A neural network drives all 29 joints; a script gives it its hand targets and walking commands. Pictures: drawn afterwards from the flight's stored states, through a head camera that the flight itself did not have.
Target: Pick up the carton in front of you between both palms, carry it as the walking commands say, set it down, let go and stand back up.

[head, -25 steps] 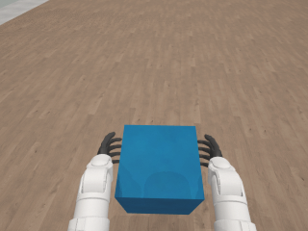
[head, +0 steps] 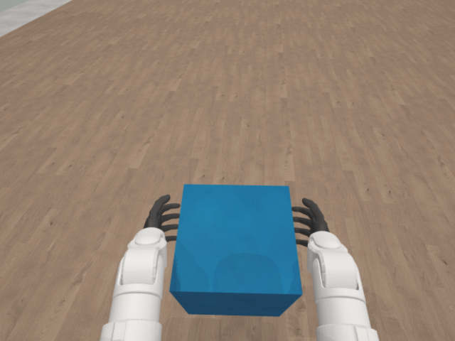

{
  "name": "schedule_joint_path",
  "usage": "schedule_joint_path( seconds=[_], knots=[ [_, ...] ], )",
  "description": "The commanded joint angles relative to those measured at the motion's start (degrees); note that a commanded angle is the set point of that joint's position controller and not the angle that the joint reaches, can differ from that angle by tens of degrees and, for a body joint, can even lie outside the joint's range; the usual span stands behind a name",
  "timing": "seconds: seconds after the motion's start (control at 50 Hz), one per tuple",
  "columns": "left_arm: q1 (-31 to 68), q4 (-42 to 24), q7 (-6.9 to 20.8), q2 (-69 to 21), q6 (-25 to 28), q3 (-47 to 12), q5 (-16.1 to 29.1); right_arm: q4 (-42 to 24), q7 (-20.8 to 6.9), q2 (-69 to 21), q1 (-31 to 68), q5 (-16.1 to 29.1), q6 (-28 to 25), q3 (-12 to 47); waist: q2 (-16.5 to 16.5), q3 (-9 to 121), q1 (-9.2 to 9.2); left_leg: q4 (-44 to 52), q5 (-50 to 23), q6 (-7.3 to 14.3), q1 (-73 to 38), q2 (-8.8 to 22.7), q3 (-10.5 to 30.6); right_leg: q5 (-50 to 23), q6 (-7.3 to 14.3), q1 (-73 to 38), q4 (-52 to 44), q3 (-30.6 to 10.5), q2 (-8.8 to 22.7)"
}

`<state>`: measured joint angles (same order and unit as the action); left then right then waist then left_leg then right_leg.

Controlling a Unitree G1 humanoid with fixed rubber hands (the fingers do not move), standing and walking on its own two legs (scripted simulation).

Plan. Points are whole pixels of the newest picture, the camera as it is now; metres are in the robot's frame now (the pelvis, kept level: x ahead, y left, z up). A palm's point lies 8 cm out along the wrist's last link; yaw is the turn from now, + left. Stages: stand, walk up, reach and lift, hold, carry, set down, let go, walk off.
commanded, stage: carry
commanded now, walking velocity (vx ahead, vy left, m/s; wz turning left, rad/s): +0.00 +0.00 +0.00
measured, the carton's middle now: (234, 255) +0.31 +0.00 -0.07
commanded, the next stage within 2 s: hold in 0.12 s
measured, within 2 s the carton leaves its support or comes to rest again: neither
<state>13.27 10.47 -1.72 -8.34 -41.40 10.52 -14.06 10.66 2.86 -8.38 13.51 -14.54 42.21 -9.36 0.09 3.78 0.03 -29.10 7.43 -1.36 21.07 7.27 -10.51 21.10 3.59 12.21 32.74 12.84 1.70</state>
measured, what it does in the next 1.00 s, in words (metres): shifts its weight, turning right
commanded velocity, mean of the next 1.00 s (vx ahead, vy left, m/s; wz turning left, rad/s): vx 0.00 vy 0.00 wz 0.00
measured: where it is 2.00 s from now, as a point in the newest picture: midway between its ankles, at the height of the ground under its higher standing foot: outside the picture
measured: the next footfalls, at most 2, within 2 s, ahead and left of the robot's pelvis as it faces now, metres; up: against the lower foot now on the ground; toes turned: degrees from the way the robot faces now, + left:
none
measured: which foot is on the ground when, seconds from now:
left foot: down 0.00-1.00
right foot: down 0.00-1.00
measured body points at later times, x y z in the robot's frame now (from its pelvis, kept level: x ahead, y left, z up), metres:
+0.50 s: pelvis +0.00 +0.05 +0.01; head -0.03 +0.07 +0.46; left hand +0.34 +0.10 +0.05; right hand +0.25 -0.19 +0.05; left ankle +0.09 +0.18 -0.73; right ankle -0.03 -0.06 -0.73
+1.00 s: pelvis +0.02 +0.10 +0.01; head +0.00 +0.12 +0.46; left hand +0.37 +0.14 +0.04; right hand +0.28 -0.15 +0.05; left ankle +0.09 +0.18 -0.73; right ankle -0.03 -0.06 -0.73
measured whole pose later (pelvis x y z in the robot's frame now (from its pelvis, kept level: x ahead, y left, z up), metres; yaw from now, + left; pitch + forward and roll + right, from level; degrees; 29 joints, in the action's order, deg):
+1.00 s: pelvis +0.02 +0.10 +0.01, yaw -19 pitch -5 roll +0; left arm 22.0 21.2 -0.4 -10.8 -38.4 19.8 -19.8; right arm 24.3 -1.6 -10.9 22.4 -21.2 36.9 -20.6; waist 2.6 -1.0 1.3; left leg -24.0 10.6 1.6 7.9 -3.0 1.8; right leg 14.8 -0.3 5.2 24.8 -9.7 0.4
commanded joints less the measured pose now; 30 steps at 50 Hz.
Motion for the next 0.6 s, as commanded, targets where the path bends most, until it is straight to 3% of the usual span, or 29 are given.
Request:
schedule_joint_path(
  seconds=[0.0,0.1,0.12,0.14,0.16,0.18,0.2,0.24,0.26,0.3,0.34,0.44,0.58],
  knots=[
    [25.77,-3.25,15.04,-52.45,2.14,-32.72,15.53,-3.86,-15.26,-54.01,26.35,16.03,-2.79,32.77,0.24,14.40,0.20,0.60,-8.50,0.69,-9.53,2.95,2.70,-18.83,-1.61,-0.09,-7.22,-6.44,8.78],
    [25.85,-3.21,15.00,-52.37,1.98,-32.72,15.62,-3.81,-15.25,-54.01,26.10,15.88,-2.70,32.59,0.73,13.95,0.23,0.78,-7.93,0.67,-9.29,3.06,2.79,-17.44,-1.64,0.33,-7.67,-6.59,8.74],
    [19.29,-4.38,15.50,-52.80,2.49,-30.58,14.82,-0.67,-15.52,-55.40,21.56,14.15,-4.36,30.53,7.07,6.62,-0.35,2.20,-9.84,2.77,-24.05,-14.93,11.24,-34.82,-1.23,4.78,-14.96,-22.39,-0.58],
    [19.80,-3.87,15.10,-50.59,3.55,-29.93,14.28,-0.47,-14.79,-53.93,21.44,13.41,-5.91,29.78,8.90,11.26,0.74,1.40,-12.72,3.65,-27.45,-14.73,12.85,-42.20,-2.42,2.01,-13.13,-24.23,0.94],
    [20.65,-6.12,15.32,-49.16,4.36,-30.65,13.88,0.57,-13.89,-53.66,17.96,10.97,-6.51,28.00,6.28,10.15,-1.52,3.17,-14.60,3.75,-20.08,-14.20,13.48,-44.60,-3.88,-5.80,-12.58,-23.47,-0.38],
    [25.33,-7.99,15.98,-49.44,4.93,-32.70,15.81,0.39,-13.03,-52.47,17.67,9.07,-6.79,25.79,5.65,11.60,-3.25,4.28,-14.09,3.52,-16.32,-14.29,13.68,-43.74,-4.60,-12.90,-12.13,-21.95,-2.42],
    [28.12,-7.26,16.58,-48.93,5.16,-32.78,16.56,-0.03,-12.44,-51.68,19.12,8.26,-7.12,24.28,5.78,11.17,-4.27,5.12,-11.21,3.07,-14.69,-13.89,14.20,-37.21,-4.33,-15.12,-13.02,-21.71,-2.69],
    [27.92,-5.33,16.01,-49.28,4.74,-32.48,15.46,0.81,-12.92,-54.01,25.32,10.51,-7.48,26.19,1.62,10.35,-2.06,5.87,-6.87,2.24,-15.45,-13.63,13.73,-27.87,-3.54,-13.10,-13.42,-20.35,-2.67],
    [27.58,-4.15,15.58,-49.68,4.75,-32.22,14.81,0.16,-13.73,-54.86,28.48,12.10,-7.50,28.30,2.96,10.04,-0.68,6.25,-4.73,2.22,-16.06,-13.42,14.07,-23.04,-3.52,-10.84,-13.80,-19.46,-3.19],
    [24.46,-1.00,14.94,-51.11,4.55,-29.87,12.98,0.97,-15.72,-55.81,31.02,15.01,-6.96,31.03,3.23,10.82,2.21,6.56,-4.23,1.85,-16.51,-14.18,13.52,-21.78,-3.78,-10.15,-13.72,-18.76,-3.36],
    [23.98,0.76,14.90,-51.97,4.52,-28.76,11.87,2.27,-17.05,-55.67,31.74,15.76,-6.18,30.97,3.96,11.41,3.46,7.39,-3.75,1.87,-17.06,-14.76,13.19,-20.68,-4.76,-10.87,-14.03,-18.42,-3.80],
    [25.14,6.55,15.80,-53.94,3.48,-26.31,10.54,4.72,-18.24,-53.92,33.05,15.19,-4.92,29.01,1.66,6.39,2.90,9.11,-0.02,1.57,-19.30,-14.41,12.58,-14.72,-4.92,-5.58,-15.13,-17.81,-4.88],
    [31.84,6.60,17.38,-57.55,2.97,-28.77,12.67,7.01,-19.07,-55.21,33.76,13.55,-5.16,26.12,-1.25,7.80,-0.29,9.33,-0.38,-0.01,-24.70,-12.39,13.05,-10.34,-3.02,-0.99,-14.99,-16.54,-6.54]
  ],
)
